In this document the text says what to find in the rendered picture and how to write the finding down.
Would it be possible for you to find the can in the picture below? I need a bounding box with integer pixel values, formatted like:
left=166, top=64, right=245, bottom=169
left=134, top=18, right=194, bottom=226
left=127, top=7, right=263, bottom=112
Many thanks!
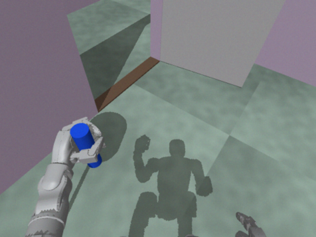
left=70, top=123, right=102, bottom=168

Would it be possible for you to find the right robot hand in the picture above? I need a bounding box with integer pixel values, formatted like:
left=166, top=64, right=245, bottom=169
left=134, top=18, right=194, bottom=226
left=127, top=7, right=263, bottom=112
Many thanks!
left=235, top=212, right=266, bottom=237

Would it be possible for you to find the left robot arm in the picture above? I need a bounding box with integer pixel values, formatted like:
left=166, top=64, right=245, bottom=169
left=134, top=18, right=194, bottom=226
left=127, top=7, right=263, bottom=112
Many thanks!
left=24, top=163, right=74, bottom=237

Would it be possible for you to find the left robot hand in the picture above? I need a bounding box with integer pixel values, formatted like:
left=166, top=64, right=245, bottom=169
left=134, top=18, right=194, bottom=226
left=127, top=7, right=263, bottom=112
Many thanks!
left=51, top=117, right=106, bottom=169

